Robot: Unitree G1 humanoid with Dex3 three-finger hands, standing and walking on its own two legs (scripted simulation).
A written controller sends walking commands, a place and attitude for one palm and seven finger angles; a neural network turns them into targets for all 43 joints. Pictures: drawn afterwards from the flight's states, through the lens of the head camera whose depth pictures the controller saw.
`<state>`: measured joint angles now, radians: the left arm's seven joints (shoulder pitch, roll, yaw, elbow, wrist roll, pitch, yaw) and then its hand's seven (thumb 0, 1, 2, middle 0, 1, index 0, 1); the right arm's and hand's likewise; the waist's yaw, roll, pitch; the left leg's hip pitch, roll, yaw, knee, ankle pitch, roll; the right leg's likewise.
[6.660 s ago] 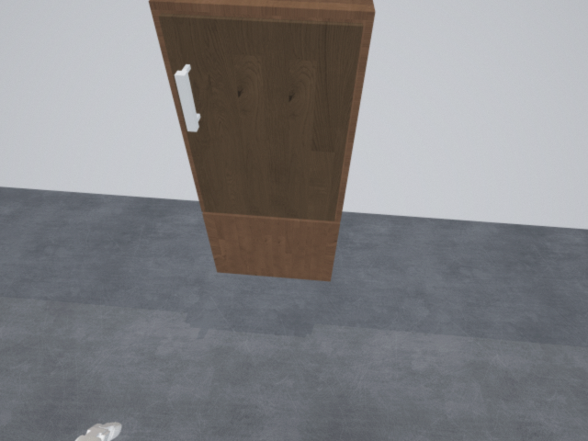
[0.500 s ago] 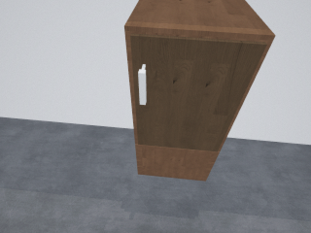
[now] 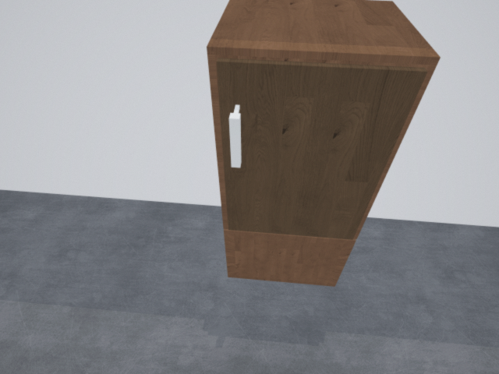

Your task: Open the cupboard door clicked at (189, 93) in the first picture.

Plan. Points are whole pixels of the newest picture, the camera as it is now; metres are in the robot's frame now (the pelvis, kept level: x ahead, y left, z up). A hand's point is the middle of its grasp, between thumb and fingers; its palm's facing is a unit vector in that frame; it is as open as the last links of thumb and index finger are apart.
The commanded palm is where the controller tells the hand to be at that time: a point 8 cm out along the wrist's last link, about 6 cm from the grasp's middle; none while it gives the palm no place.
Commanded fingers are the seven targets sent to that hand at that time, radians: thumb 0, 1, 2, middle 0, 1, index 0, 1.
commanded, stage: come to a stop and stand still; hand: left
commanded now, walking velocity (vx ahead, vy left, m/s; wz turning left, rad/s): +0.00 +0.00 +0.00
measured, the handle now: (236, 136) +0.63 +0.07 +0.04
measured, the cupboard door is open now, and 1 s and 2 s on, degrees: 0 0 0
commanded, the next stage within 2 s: look again from close up in 0.08 s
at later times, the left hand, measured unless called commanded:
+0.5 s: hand out of the picture +0.03 +0.13 -0.17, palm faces +0.02 -0.98 -0.18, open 7.3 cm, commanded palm none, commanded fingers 0.00 0.90 0.90 -0.20 -0.30 -0.20 -0.30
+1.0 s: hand out of the picture +0.05 +0.12 -0.18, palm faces +0.01 -0.98 -0.17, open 7.3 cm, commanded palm none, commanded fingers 0.00 0.90 0.90 -0.20 -0.30 -0.20 -0.30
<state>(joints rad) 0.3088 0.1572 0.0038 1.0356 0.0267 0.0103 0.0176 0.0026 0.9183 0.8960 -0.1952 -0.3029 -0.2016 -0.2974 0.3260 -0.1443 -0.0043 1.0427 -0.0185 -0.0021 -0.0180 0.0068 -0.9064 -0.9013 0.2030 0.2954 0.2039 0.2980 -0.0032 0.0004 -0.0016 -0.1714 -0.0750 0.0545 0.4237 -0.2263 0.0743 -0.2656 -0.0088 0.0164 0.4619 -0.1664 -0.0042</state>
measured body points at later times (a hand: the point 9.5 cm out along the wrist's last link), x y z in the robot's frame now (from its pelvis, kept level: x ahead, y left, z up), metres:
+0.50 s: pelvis +0.04 -0.03 +0.00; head +0.04 -0.03 +0.45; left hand +0.03 +0.18 -0.16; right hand +0.04 -0.25 -0.16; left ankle +0.01 +0.07 -0.74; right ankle +0.05 -0.12 -0.74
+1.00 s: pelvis +0.06 -0.05 +0.00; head +0.06 -0.05 +0.45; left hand +0.05 +0.17 -0.16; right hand +0.03 -0.27 -0.16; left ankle +0.01 +0.07 -0.74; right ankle +0.05 -0.12 -0.74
